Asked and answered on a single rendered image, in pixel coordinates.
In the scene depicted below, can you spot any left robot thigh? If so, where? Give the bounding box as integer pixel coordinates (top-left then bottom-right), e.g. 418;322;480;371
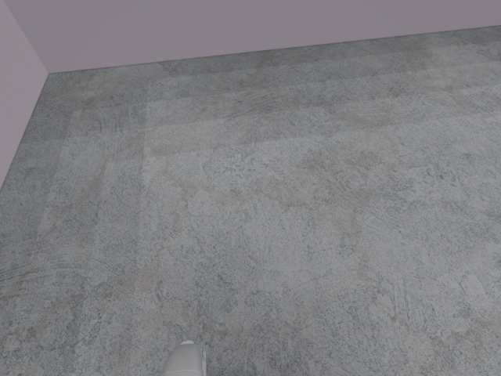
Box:
160;344;206;376

